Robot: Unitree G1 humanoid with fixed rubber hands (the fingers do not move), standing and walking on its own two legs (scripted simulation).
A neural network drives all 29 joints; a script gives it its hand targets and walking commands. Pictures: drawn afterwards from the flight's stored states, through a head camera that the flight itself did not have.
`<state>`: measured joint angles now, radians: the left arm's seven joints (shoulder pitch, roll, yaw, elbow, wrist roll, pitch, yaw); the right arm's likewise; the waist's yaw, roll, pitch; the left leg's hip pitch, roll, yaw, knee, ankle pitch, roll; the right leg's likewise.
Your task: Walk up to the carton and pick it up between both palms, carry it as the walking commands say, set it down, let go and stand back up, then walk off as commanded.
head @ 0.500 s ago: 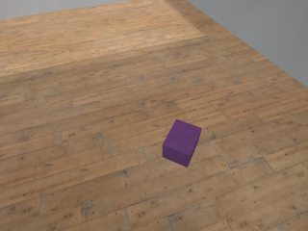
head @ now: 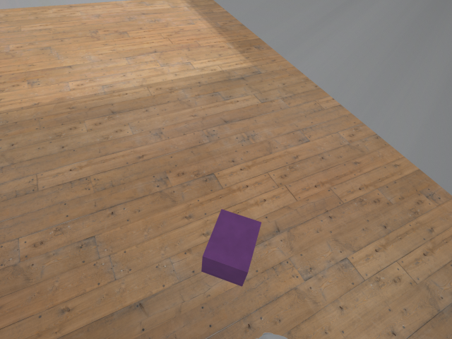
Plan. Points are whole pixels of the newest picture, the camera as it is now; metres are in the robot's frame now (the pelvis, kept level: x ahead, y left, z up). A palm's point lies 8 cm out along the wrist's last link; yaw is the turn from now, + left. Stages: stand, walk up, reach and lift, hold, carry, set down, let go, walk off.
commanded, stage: walk up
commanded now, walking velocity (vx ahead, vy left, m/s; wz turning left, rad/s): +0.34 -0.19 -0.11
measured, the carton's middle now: (231, 246) +0.63 -0.09 -0.70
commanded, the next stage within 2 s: none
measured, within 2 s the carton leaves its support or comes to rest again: neither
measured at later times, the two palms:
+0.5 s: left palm (122, 338) +0.18 +0.19 -0.15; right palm (356, 312) +0.22 -0.28 -0.14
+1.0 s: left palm (153, 279) +0.28 +0.15 -0.13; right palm (393, 329) +0.20 -0.36 -0.16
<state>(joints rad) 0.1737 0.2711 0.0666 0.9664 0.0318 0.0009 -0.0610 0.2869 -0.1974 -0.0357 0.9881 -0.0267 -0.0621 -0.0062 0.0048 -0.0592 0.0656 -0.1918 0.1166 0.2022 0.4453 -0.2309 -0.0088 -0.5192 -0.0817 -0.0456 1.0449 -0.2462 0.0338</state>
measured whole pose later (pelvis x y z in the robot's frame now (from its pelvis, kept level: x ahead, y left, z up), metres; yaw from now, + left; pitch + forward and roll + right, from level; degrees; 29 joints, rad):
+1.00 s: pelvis +0.18 -0.10 -0.01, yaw -3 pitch +0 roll +1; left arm 0.10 0.21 0.03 1.01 0.02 0.01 0.02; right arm 0.17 -0.26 -0.06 1.05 0.00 0.07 -0.02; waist -0.02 0.02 0.09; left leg -0.40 0.09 0.06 0.86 -0.51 -0.05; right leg -0.29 -0.05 -0.06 0.57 -0.28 0.00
